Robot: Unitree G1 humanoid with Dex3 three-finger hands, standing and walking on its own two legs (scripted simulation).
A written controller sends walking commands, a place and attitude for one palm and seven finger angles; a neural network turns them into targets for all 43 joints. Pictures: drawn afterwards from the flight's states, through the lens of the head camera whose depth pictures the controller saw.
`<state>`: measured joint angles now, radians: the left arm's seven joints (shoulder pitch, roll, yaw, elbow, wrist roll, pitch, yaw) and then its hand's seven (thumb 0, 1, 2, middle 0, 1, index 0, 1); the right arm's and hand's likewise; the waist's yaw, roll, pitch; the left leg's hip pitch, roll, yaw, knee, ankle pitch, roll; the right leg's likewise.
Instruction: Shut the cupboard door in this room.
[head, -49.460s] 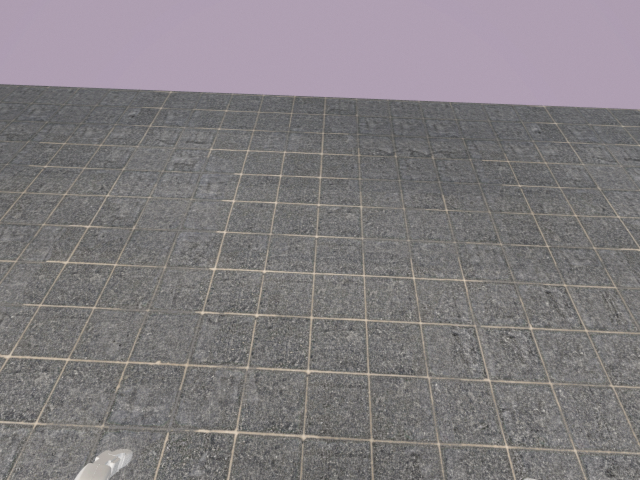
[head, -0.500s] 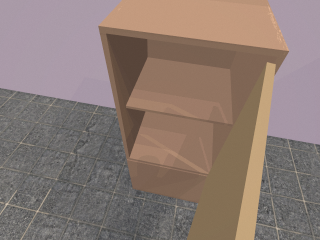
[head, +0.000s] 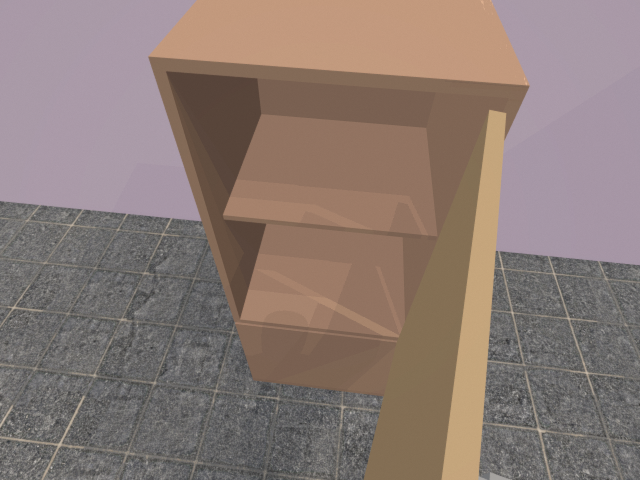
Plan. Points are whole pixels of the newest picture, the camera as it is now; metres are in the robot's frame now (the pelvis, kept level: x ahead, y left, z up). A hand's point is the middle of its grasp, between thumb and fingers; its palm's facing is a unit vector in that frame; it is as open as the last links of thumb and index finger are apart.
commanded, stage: turn or walk to find it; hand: left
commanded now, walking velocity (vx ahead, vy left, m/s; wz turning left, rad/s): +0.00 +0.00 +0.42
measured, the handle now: out of the picture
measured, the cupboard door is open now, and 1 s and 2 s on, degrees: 77 77 77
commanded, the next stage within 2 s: stand and wait in 0.64 s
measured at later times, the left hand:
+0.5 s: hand out of the picture -0.03 +0.16 -0.18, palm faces +0.10 -0.98 -0.18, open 7.4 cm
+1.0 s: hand out of the picture +0.05 +0.18 -0.17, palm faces +0.04 -0.98 -0.21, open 7.4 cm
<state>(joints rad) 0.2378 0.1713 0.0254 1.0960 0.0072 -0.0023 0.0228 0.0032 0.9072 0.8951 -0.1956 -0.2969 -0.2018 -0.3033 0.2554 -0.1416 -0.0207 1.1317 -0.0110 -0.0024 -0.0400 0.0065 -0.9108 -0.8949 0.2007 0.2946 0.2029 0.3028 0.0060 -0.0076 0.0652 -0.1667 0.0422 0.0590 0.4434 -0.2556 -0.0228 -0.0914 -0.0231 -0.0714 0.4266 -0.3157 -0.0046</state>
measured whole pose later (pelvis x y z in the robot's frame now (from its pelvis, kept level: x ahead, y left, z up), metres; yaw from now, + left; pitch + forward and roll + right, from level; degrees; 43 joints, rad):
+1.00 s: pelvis -0.01 -0.01 +0.00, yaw +1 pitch -1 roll +1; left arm 0.20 0.18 0.02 1.06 0.01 -0.02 0.03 0.00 0.91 0.90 -0.20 -0.30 -0.20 -0.30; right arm 0.26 -0.15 -0.01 1.13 -0.01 0.00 -0.03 0.01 -0.91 -0.90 0.20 0.29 0.20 0.30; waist -0.01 -0.01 0.04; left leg -0.17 0.05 0.05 0.44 -0.24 -0.04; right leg -0.10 -0.02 -0.08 0.44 -0.32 -0.02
